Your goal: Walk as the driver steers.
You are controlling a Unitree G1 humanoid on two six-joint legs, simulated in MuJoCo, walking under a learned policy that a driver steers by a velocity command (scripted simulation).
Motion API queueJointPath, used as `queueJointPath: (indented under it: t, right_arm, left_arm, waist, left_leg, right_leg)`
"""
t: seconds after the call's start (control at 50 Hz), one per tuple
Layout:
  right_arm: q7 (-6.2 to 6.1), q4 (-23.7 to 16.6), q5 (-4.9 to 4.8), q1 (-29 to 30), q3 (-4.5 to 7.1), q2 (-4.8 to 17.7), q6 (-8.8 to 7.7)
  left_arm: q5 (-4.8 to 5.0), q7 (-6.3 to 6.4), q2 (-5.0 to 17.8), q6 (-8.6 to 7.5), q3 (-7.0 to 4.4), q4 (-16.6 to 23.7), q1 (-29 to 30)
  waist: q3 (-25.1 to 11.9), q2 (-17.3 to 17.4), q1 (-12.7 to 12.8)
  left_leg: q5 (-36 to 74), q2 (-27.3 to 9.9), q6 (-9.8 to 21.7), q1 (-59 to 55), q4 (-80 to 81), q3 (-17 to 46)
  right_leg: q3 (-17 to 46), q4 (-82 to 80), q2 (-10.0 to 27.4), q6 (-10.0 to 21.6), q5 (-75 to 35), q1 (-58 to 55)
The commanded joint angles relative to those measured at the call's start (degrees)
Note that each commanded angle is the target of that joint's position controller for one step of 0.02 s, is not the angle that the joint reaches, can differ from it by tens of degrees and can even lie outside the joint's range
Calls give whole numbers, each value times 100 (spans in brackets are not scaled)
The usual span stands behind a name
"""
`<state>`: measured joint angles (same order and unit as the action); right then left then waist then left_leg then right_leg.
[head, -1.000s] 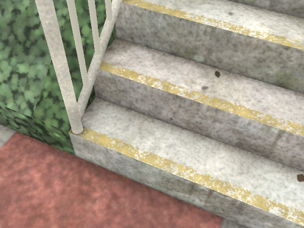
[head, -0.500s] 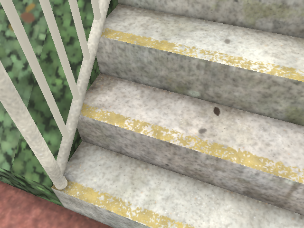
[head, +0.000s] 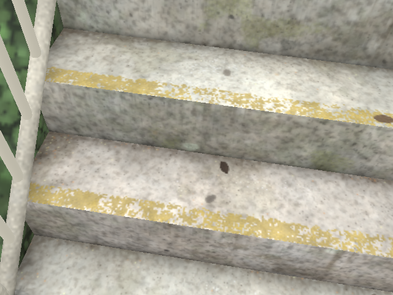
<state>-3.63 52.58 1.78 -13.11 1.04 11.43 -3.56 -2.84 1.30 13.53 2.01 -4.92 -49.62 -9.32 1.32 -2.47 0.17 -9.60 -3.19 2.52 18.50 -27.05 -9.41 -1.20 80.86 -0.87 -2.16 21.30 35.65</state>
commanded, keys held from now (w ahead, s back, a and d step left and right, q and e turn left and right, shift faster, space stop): e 0.64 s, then no key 0.36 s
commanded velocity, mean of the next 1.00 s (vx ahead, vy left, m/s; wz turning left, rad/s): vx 0.03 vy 0.00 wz -0.48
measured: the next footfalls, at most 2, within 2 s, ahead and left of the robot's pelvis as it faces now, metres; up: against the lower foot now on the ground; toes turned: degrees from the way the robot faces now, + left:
right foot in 0.18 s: +0.01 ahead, -0.12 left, +0.00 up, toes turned -11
left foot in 0.72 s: +0.00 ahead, +0.06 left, +0.00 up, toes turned -29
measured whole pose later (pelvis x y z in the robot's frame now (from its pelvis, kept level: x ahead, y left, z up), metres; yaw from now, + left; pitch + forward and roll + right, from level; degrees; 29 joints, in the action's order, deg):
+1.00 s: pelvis -0.10 -0.01 +0.01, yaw -28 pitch +0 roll +0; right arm -2.1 46.6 1.4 -11.6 1.7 12.8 -0.2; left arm -0.8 0.4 16.0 3.1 -3.4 -48.2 -11.7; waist 2.3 -2.0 -0.5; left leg -12.1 0.7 1.6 12.5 -25.1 0.2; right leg 5.4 38.2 -3.3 -1.7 25.7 13.4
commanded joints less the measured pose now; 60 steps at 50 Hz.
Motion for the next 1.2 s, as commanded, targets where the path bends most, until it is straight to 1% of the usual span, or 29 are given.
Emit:
queueJointPath:
  t: [0.02, 0.08, 0.14, 0.16, 0.18, 0.2, 0.22, 0.24, 0.26, 0.3, 0.32, 0.38, 0.52, 0.68, 0.7, 0.72, 0.74, 0.76, 0.78, 0.82, 0.88, 0.96, 1.0, 1.04, 1.06, 1.08, 1.1, 1.16, 1.2]
  right_arm:
    - [-102, -338, 0, -11, 171, 780, 5]
    - [-86, -512, 31, 84, 251, 990, 72]
    - [-13, -534, -27, -21, 362, 1165, 222]
    - [28, -537, -25, -52, 374, 1133, 308]
    - [83, -449, 22, -329, 367, 941, 422]
    - [154, -620, 74, -620, 234, 384, 550]
    - [72, -1021, 37, 26, 176, 391, 610]
    - [49, -1051, -3, 290, 200, 457, 636]
    - [56, -952, -58, 159, 223, 493, 615]
    - [105, -876, 100, 56, 301, 761, 567]
    - [121, -836, 135, -29, 308, 739, 565]
    - [99, -950, 25, 56, 281, 640, 570]
    - [19, -1234, -63, 544, 249, 648, 616]
    - [5, -1109, -171, -117, 260, 725, 466]
    - [-28, -1063, -150, -286, 264, 737, 422]
    - [-65, -1094, -88, -276, 320, 977, 372]
    - [-81, -1265, 40, -158, 402, 1421, 355]
    - [-45, -1305, 134, 344, 443, 1560, 354]
    - [-6, -1279, 83, 464, 348, 1160, 326]
    - [87, -1302, 10, 896, 275, 886, 267]
    - [116, -1135, -58, 516, 241, 851, 262]
    - [136, -803, -38, 10, 253, 996, 273]
    - [167, -688, -46, -41, 296, 1115, 334]
    - [188, -589, -77, -217, 251, 955, 259]
    - [245, -667, -90, -261, 210, 792, 193]
    - [239, -603, -156, -162, 148, 552, 200]
    - [213, -475, -84, 16, 174, 724, 226]
    - [249, -245, -90, 48, 223, 802, 256]
    - [259, -74, -80, -33, 168, 646, 261]
  left_arm:
    - [8, 2, 73, 98, 4, 302, -326]
    - [123, -19, 56, 156, 85, 467, -157]
    - [129, -25, 187, 154, 86, 669, -169]
    - [183, -54, 194, 112, 72, 596, -386]
    - [150, -95, 383, 0, 29, 545, -468]
    - [175, -77, 917, -84, -17, 702, -454]
    - [126, -24, 1456, -119, -152, 850, -779]
    - [82, -13, 1191, -78, -86, 816, -423]
    - [116, 15, 984, -24, -14, 880, 106]
    - [119, 60, 823, -8, 31, 993, 298]
    - [139, 63, 777, -19, 47, 957, 193]
    - [179, 92, 836, -92, -4, 895, -181]
    - [164, 126, 964, -23, -84, 847, -511]
    - [125, -58, 1064, 32, -184, 858, -95]
    - [177, -59, 1007, 15, -166, 834, -61]
    - [214, -52, 833, -20, -107, 816, -195]
    - [301, -58, 602, -56, -43, 912, -215]
    - [93, -40, 937, -99, -144, 888, -80]
    - [1, -70, 1065, -105, -190, 825, -162]
    - [15, -145, 946, -49, -177, 576, -619]
    - [115, -191, 733, 32, -72, 504, -500]
    - [215, -85, 471, 67, 134, 492, -155]
    - [262, -6, 494, 23, 163, 341, -320]
    - [187, 91, 679, -96, 173, 200, -428]
    - [90, 129, 951, -163, 168, 217, -509]
    - [206, 76, 881, -192, 233, 106, -133]
    - [217, 40, 622, -257, 294, 115, 56]
    - [211, 69, 693, -340, 324, -151, -139]
    - [208, 75, 637, -329, 345, -291, -180]
  waist:
    - [-564, 1009, 147]
    - [-705, 1397, 36]
    - [-689, 1388, -12]
    - [-656, 1072, 76]
    - [-422, 136, 68]
    - [-246, -1515, -147]
    - [-589, -1657, 415]
    - [-132, -798, 163]
    - [171, -580, -127]
    - [40, -194, -204]
    - [-197, -179, -204]
    - [-601, -291, -63]
    - [-434, -498, 201]
    - [-467, -517, -86]
    - [-478, -454, -185]
    - [-537, -94, -139]
    - [-660, 993, -164]
    - [-131, 1289, -114]
    - [-73, 804, 108]
    - [-74, 676, 410]
    - [-46, 935, 131]
    - [-206, 1254, -179]
    - [-158, 1317, -85]
    - [-283, 891, -31]
    - [-529, 315, -107]
    - [-137, -370, -271]
    - [-55, -92, -201]
    - [79, -252, -95]
    - [68, -311, -86]
  left_leg:
    - [2352, -1461, 993, -443, 630, 690]
    - [2107, -1540, 757, -336, 559, 486]
    - [904, -1707, 553, -312, 252, 566]
    - [328, -1555, 346, -107, -247, 383]
    - [-765, -1118, 31, 354, -1458, -118]
    - [-2782, -395, -498, 2056, -3462, -474]
    - [-2533, -2, -679, 1727, -4423, 537]
    - [-1949, -138, -713, 1609, -5042, 869]
    - [-1493, -55, -671, 1547, -5258, 864]
    - [-1058, 86, -612, 1833, -5216, 809]
    - [-977, 166, -598, 1786, -5235, 828]
    - [-1011, 306, -580, 1920, -4854, 936]
    - [-1480, 531, -397, 1371, -2633, 1167]
    - [-1195, 897, -71, -752, -114, 1096]
    - [-738, 794, 9, -1315, 579, 1068]
    - [-828, 200, 153, -1884, 1006, 1528]
    - [-1427, -1193, 726, -2052, 1526, 3080]
    - [-862, -1937, 1294, -636, 1855, 3646]
    - [-156, -1704, 1376, -53, 1678, 3228]
    - [713, -956, 1018, 37, 1319, 2169]
    - [1347, -696, 954, -717, 1038, 1857]
    - [1194, -739, 866, -1335, 870, 2005]
    - [1503, -653, 708, -1246, 611, 2012]
    - [1350, -562, 179, -597, 503, 1978]
    - [631, -328, -48, -157, 188, 1693]
    - [-193, 0, -190, -652, 783, 1380]
    - [115, -33, -253, -1008, 774, 1413]
    - [523, -68, -239, -1194, 718, 1446]
    - [121, 19, -269, -1167, 716, 1339]
  right_leg:
    - [-52, -1015, 183, -112, 33, -352]
    - [-302, -2858, 152, 34, 426, -1464]
    - [-609, -4182, 80, 236, 60, -2096]
    - [-624, -4919, -56, 355, -312, -2524]
    - [-85, -5857, 28, 414, -559, -2826]
    - [2159, -6115, 1527, 739, -2204, -3151]
    - [3094, -6618, 2585, 1798, -3842, -2079]
    - [2588, -6500, 2216, 2064, -3169, -1535]
    - [1883, -6301, 1692, 1908, -2775, -1093]
    - [1527, -5861, 1179, 1555, -3364, -1640]
    - [1535, -5744, 1140, 1522, -3797, -1945]
    - [1787, -5551, 1170, 1515, -4433, -2828]
    - [2707, -6142, 1145, 1501, -2351, -3001]
    - [3104, -6594, 622, 1061, -504, -1947]
    - [2957, -6551, 435, 859, -104, -1623]
    - [2664, -6198, 162, 567, 450, -1099]
    - [1758, -4696, -528, 267, 887, -465]
    - [873, -3040, -959, 195, 897, -466]
    - [1108, -2187, -656, 172, 634, -1015]
    - [1031, -1510, -693, 124, 96, -1255]
    - [893, -2061, -643, -29, 210, -999]
    - [396, -4359, -372, 7, 855, -1759]
    - [137, -5710, -377, 122, 91, -2380]
    - [731, -6825, 116, 290, -1417, -3539]
    - [1569, -6688, 959, 433, -1977, -4043]
    - [1669, -6425, 1254, 788, -2444, -2814]
    - [1529, -6443, 997, 713, -2053, -2693]
    - [1349, -6649, 664, 518, -1343, -2473]
    - [1391, -6956, 575, 539, 17, -2417]
Velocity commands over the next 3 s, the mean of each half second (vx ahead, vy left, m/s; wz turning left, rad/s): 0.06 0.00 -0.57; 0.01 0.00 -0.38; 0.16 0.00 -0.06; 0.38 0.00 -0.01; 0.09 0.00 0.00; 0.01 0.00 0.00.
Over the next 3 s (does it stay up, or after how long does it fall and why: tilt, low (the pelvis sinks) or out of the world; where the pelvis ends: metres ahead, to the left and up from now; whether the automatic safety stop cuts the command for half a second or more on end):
stays up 0.07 -0.09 0.01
